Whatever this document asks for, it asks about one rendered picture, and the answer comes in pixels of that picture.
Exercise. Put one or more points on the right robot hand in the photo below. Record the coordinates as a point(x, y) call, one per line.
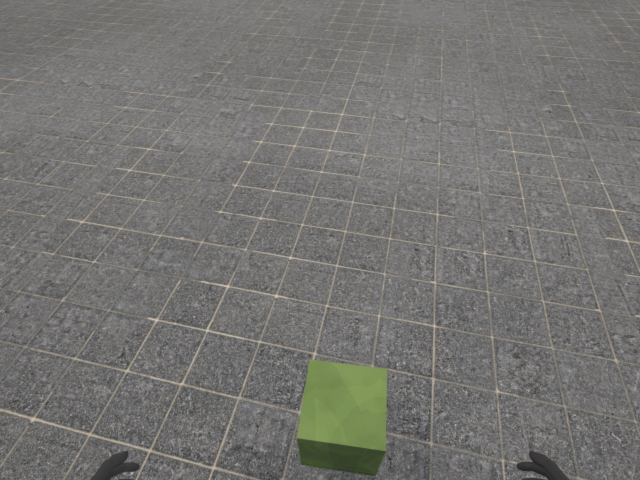
point(542, 465)

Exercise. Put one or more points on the carton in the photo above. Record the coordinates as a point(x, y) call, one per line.
point(343, 417)

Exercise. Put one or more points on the left robot hand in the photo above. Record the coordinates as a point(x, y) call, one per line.
point(114, 466)

